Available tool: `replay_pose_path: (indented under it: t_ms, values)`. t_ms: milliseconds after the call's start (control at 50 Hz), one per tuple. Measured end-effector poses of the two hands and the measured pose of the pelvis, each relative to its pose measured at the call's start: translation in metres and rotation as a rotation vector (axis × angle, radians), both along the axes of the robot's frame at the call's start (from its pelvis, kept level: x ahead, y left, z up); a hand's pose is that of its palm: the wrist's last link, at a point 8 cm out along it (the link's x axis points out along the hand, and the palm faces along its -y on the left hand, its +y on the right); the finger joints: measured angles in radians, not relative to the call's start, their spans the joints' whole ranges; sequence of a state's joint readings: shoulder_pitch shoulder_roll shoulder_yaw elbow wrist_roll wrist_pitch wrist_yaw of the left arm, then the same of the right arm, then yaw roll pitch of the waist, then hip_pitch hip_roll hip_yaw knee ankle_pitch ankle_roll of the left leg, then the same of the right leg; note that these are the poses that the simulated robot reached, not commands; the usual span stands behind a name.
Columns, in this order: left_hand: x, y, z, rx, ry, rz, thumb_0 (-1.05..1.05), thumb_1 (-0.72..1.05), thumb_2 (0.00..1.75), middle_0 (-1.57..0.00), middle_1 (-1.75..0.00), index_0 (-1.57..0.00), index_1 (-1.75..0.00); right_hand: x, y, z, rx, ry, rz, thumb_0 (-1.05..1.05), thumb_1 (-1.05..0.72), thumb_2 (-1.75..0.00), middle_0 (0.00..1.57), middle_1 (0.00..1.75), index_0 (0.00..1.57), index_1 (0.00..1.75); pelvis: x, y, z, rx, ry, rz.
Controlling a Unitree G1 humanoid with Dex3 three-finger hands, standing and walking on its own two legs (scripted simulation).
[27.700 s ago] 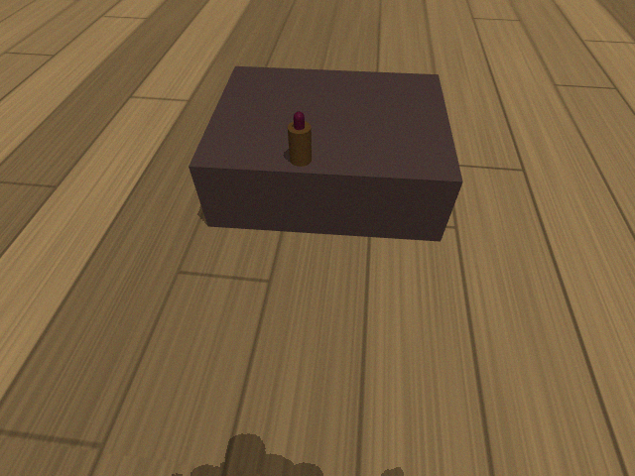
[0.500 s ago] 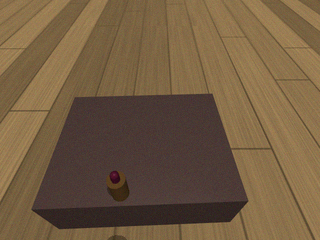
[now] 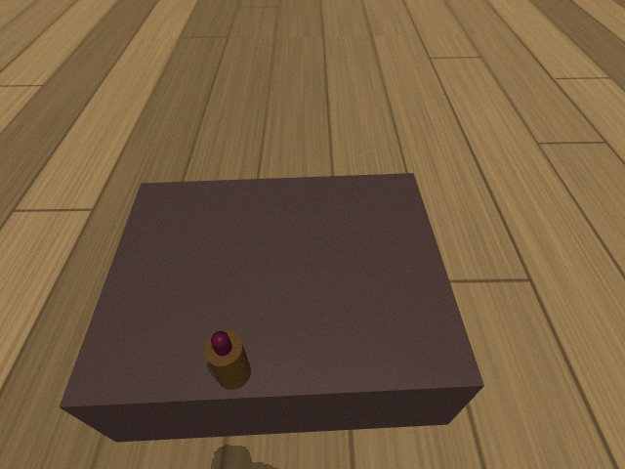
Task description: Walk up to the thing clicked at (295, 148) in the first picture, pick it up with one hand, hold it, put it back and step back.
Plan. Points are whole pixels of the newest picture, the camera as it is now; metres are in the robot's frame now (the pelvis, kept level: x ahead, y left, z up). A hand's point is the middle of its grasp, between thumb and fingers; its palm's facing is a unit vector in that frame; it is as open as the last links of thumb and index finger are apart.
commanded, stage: stand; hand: left
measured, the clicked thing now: (226, 356) +0.42 +0.21 -0.35
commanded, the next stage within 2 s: step back in 1.16 s
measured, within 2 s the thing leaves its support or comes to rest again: neither
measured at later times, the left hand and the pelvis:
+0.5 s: hand out of the picture +0.08 +0.25 -0.16, palm faces -0.02 -0.94 -0.34, open 7.4 cm; pelvis +0.02 +0.00 +0.00, yaw +0 degrees
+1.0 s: hand out of the picture +0.09 +0.25 -0.16, palm faces -0.01 -0.94 -0.34, open 7.4 cm; pelvis +0.02 -0.01 +0.00, yaw +0 degrees
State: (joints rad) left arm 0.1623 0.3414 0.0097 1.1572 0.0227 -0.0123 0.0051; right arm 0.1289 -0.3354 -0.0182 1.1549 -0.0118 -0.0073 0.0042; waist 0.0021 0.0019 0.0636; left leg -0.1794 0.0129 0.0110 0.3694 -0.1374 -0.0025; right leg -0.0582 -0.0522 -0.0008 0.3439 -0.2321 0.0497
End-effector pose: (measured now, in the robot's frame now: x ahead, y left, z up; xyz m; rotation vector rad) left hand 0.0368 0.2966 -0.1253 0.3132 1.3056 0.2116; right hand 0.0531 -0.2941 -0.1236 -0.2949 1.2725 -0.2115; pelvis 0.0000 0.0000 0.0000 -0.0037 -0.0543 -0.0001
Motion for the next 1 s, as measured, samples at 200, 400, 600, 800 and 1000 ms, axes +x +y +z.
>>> replay_pose_path:
  t_ms: [200,400,600,800,1000]
  values:
    - [0.022,-0.004,0.001,-0.007,-0.037,-0.006,0.01,0.90,0.90,-0.20,-0.30,-0.21,-0.30,0.016,-0.002,0.003,-0.006,-0.024,0.007,0.00,-0.91,-0.90,0.21,0.30,0.20,0.30,0.008,-0.001,0.001,0.000,0.000,-0.001]
    - [0.037,-0.004,0.002,-0.007,-0.048,-0.014,0.01,0.90,0.90,-0.20,-0.30,-0.21,-0.30,0.025,-0.005,0.004,-0.010,-0.026,0.007,0.00,-0.91,-0.90,0.21,0.30,0.20,0.30,0.014,-0.003,0.001,0.003,0.010,-0.003]
    - [0.043,-0.004,0.003,-0.002,-0.039,-0.010,0.01,0.90,0.90,-0.20,-0.30,-0.21,-0.30,0.029,-0.007,0.003,-0.011,-0.014,0.007,0.00,-0.91,-0.90,0.21,0.30,0.20,0.30,0.021,-0.004,0.001,0.005,0.015,-0.005]
    - [0.048,-0.006,0.005,-0.001,-0.060,-0.012,0.01,0.90,0.90,-0.20,-0.29,-0.21,-0.30,0.038,-0.008,0.004,-0.010,-0.041,0.011,0.00,-0.91,-0.90,0.21,0.30,0.20,0.30,0.022,-0.006,0.001,0.004,0.009,-0.006]
    - [0.046,-0.007,0.005,-0.007,-0.079,-0.017,0.01,0.90,0.90,-0.20,-0.29,-0.21,-0.30,0.036,-0.009,0.008,-0.013,-0.056,0.013,0.00,-0.91,-0.90,0.21,0.30,0.20,0.30,0.016,-0.006,0.001,0.001,0.003,-0.003]
